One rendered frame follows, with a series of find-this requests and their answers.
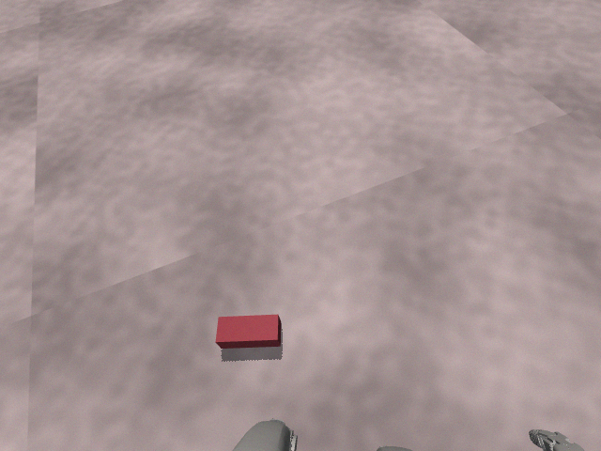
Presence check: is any carton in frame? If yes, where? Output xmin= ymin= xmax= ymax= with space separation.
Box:
xmin=216 ymin=315 xmax=281 ymax=349

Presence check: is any right robot hand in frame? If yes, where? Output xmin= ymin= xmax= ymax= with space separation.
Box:
xmin=529 ymin=429 xmax=584 ymax=451

